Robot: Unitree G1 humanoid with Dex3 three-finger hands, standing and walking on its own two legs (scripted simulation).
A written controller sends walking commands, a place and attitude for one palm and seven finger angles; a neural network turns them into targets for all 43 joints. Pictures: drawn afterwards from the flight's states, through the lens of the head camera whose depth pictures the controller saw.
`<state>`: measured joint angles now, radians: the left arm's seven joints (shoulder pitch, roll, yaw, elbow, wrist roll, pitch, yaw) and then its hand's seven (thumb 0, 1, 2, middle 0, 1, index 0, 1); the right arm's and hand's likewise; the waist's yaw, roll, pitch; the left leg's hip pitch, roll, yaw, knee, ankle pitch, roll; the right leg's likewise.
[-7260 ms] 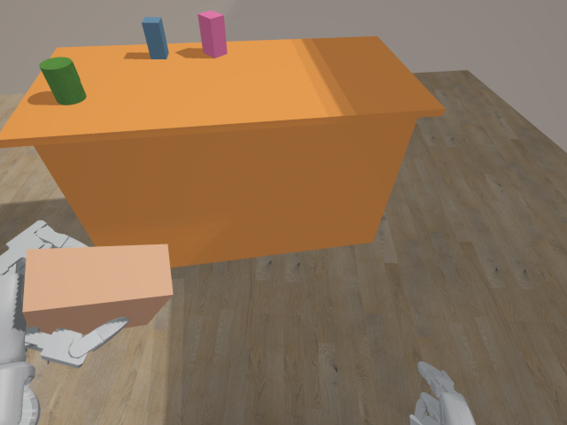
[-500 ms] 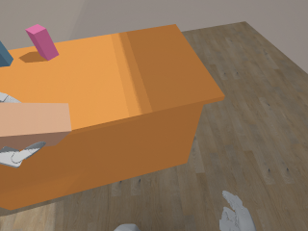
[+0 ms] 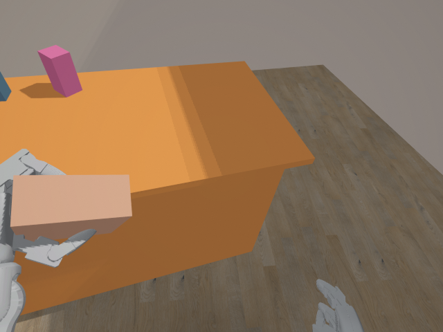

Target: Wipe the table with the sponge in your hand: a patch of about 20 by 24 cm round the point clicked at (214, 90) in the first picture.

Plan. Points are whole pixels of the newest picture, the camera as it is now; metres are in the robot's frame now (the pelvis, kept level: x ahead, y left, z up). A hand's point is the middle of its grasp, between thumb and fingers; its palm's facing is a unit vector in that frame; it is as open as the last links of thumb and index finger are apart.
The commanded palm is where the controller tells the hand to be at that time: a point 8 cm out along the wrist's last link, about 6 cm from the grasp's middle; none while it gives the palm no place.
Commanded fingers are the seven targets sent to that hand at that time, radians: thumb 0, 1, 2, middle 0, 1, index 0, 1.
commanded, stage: come to a stop and stand still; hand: left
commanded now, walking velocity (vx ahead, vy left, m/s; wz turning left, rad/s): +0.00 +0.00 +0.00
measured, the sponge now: (88, 209) +0.24 +0.22 +0.14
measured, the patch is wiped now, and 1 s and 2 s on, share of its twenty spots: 0.00 0.00 0.00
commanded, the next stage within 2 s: look again from close up in 0.54 s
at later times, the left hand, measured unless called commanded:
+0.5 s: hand (54, 193) +0.26 +0.27 +0.15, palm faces +0.36 -0.85 -0.38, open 9.9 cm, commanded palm +0.20 +0.31 +0.17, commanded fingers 0.00 0.10 1.30 -1.20 -1.60 -1.20 -1.60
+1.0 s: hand (67, 204) +0.24 +0.25 +0.14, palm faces +0.39 -0.85 -0.36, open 9.9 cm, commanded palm +0.18 +0.29 +0.17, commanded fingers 0.00 0.10 1.30 -1.20 -1.60 -1.20 -1.60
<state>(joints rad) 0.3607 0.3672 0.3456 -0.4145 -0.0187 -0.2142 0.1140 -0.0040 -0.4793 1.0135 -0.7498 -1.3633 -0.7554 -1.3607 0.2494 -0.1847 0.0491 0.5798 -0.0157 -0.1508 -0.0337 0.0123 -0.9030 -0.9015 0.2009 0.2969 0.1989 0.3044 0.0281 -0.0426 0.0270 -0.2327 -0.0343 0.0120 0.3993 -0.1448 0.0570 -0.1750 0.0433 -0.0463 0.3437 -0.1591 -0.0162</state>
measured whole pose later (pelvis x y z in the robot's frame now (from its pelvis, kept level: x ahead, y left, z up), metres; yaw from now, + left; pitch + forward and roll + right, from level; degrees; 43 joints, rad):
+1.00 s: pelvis +0.03 +0.00 +0.00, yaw +1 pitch +0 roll -1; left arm 0.43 0.34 0.30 -0.40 -0.04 -0.17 0.11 0.00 -0.48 1.02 -0.75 -1.36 -0.76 -1.36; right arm 0.21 -0.22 0.03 0.58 -0.01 -0.08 -0.06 0.01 -0.90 -0.90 0.20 0.30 0.20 0.30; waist 0.02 0.00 0.00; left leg -0.22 -0.05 -0.01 0.40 -0.19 0.06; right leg -0.15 0.04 -0.05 0.33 -0.19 -0.02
